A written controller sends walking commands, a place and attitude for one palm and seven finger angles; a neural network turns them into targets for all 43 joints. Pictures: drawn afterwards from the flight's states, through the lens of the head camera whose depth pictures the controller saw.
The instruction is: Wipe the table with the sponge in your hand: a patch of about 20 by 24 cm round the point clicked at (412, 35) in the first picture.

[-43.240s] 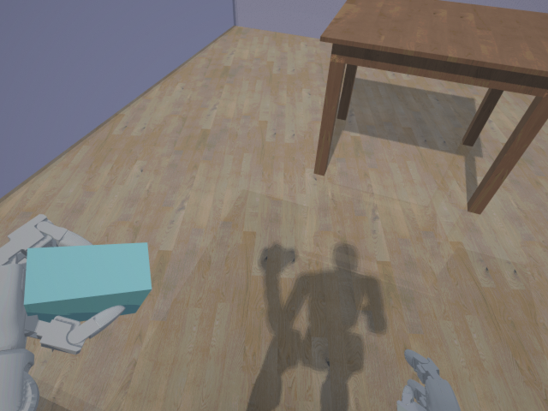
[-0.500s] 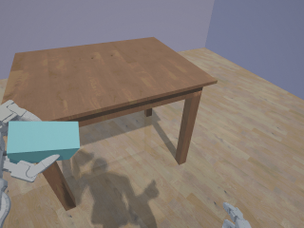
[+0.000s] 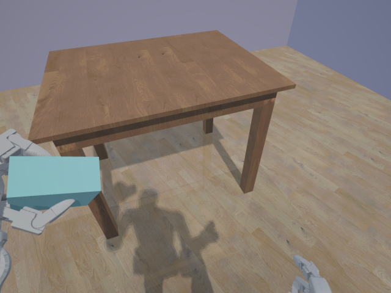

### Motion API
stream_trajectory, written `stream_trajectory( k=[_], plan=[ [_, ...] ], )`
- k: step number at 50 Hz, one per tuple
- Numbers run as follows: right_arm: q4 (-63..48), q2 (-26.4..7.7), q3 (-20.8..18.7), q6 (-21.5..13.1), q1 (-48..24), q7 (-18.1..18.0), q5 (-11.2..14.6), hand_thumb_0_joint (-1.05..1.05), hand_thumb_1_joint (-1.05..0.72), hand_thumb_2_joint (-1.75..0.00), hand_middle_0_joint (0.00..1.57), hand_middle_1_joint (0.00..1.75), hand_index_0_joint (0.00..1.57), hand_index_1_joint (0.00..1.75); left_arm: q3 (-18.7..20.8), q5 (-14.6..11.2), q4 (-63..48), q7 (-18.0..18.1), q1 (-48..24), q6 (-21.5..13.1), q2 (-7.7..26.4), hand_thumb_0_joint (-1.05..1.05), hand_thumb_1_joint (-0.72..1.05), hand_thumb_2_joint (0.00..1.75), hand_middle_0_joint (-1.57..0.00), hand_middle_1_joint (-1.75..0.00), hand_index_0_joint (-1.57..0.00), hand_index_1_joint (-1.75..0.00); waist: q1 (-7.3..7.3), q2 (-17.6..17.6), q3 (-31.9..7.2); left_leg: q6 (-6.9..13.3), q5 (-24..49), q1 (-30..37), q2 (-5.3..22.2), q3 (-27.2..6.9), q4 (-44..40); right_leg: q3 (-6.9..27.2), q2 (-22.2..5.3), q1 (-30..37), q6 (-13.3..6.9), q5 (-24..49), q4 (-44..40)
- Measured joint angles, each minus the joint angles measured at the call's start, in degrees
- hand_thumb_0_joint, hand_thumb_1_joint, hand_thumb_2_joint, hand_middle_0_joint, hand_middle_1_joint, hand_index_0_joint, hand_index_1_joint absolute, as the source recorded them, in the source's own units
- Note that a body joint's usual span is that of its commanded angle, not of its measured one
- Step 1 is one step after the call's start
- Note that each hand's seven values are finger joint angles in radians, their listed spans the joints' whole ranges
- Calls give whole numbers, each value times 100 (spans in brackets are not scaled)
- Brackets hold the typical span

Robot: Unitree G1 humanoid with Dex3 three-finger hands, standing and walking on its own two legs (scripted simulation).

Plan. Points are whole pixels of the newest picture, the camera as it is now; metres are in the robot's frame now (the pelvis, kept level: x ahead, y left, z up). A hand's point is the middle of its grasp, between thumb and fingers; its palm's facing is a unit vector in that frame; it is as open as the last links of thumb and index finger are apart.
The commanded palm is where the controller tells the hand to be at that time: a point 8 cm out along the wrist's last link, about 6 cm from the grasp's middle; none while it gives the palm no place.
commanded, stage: stop stepping back and stand still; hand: left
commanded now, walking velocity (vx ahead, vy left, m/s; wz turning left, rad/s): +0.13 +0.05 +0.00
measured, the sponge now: (67, 184) +0.23 +0.21 +0.19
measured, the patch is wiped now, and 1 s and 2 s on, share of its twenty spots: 0.95 0.95 0.95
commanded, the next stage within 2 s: stand and wait in 0.74 s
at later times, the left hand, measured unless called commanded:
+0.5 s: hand (37, 169) +0.24 +0.25 +0.21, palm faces +0.38 -0.84 -0.39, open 9.7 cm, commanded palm +0.19 +0.31 +0.23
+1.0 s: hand (25, 166) +0.25 +0.28 +0.21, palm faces +0.41 -0.83 -0.38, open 9.7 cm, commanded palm +0.20 +0.32 +0.23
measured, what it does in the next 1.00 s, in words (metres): steps on the spot: left foot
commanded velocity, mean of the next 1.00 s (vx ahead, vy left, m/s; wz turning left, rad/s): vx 0.01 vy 0.00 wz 0.00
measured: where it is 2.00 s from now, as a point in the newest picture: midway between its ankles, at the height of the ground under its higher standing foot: outside the picture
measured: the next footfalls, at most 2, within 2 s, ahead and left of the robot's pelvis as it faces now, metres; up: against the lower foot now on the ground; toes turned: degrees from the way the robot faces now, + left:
left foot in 0.20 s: +0.08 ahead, +0.15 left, +0.00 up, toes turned +1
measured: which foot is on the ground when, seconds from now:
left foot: up 0.00-0.18, down 0.20-1.00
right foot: down 0.00-1.00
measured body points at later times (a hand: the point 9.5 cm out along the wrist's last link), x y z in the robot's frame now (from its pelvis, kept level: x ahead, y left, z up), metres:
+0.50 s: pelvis +0.03 +0.03 +0.01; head +0.03 +0.03 +0.46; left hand +0.22 +0.30 +0.23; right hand +0.19 -0.21 -0.07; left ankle +0.04 +0.15 -0.72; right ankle +0.04 -0.07 -0.72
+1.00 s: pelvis +0.03 +0.04 +0.02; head +0.04 +0.04 +0.47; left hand +0.22 +0.32 +0.23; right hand +0.22 -0.19 -0.05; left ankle +0.04 +0.15 -0.72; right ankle +0.04 -0.07 -0.72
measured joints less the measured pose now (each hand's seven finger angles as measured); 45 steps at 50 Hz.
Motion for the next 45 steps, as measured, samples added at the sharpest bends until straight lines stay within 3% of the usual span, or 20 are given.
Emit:
stream_trajectory(
  k=[2,4,8,10,12,14,16,20,23,25,33,45],
  plan=[
    [220,-30,2,70,-93,59,-19,1,-91,-89,20,30,20,30,-129,-5,-82,-88,34,-9,-241,-1,-49,108,-78,-137,-78,-138,111,74,141,-23,192,-403,-40,-213,1212,-63,75,34,-40,246,-7],
    [363,7,10,145,-83,71,-34,1,-91,-89,20,30,20,30,-235,1,-244,-119,208,12,-420,-1,-49,108,-78,-137,-79,-138,201,13,133,-20,375,-498,-36,-168,1430,-21,86,129,-27,245,-255],
    [303,85,89,87,12,-73,-89,1,-91,-89,20,30,21,30,-282,33,-665,32,407,-57,-393,-1,-49,108,-78,-137,-79,-137,267,-271,162,100,355,286,2,147,-507,94,-79,165,12,298,-509],
    [138,-28,79,-4,15,-143,-115,1,-90,-89,20,30,21,30,-252,13,-794,143,341,-125,-329,-1,-49,108,-78,-137,-79,-137,209,-89,171,181,306,666,85,-49,-1514,31,-6,-21,98,-37,-203],
    [141,29,35,4,-130,-166,-88,1,-90,-89,20,30,21,30,-129,29,-706,200,99,-124,-163,-1,-49,108,-78,-137,-79,-137,209,-156,312,-7,887,632,30,8,-1448,157,-31,-169,237,-552,295],
    [143,106,48,-7,-192,-124,-43,1,-91,-89,20,30,20,30,-2,45,-495,222,-51,-86,-55,-1,-49,108,-78,-137,-79,-137,169,-195,318,-120,935,670,-32,55,-1420,200,-48,-107,319,-662,313],
    [97,120,84,-29,-206,-55,-29,1,-91,-89,20,30,20,30,65,60,-313,217,-72,-39,-56,-1,-49,108,-78,-137,-79,-137,75,-64,308,-178,855,675,-8,-8,-1346,136,-4,87,233,3,-82],
    [173,109,77,41,-265,123,-39,1,-91,-89,20,30,20,30,-38,20,-358,129,200,-20,-219,-1,-49,108,-78,-137,-79,-138,21,64,304,-96,534,511,-30,-156,-738,75,93,280,77,123,-396],
    [168,33,69,73,-269,125,-71,1,-90,-89,20,30,21,30,-156,4,-637,120,466,-88,-307,-1,-49,108,-78,-137,-79,-138,62,27,356,-33,955,801,-78,-140,-1348,144,95,405,132,139,-572],
    [163,-4,23,95,-287,67,-75,1,-90,-89,20,30,21,30,-182,6,-749,128,544,-164,-261,-1,-49,108,-78,-137,-79,-138,77,3,385,-93,718,985,-104,-131,-1635,163,68,435,196,107,-581],
    [8,-9,9,187,-522,18,-32,1,-91,-89,20,30,20,30,18,37,-481,149,342,-146,-78,-1,-49,108,-78,-137,-79,-137,156,-56,465,-63,832,1115,-165,-55,-1894,240,13,584,279,229,-900],
    [-116,47,69,272,-633,7,-63,1,-91,-89,20,30,20,30,-180,2,-601,129,476,-142,-179,-1,-49,108,-78,-137,-79,-138,201,-36,373,-54,925,1152,-147,-40,-2045,256,35,661,287,387,-1155]
  ],
)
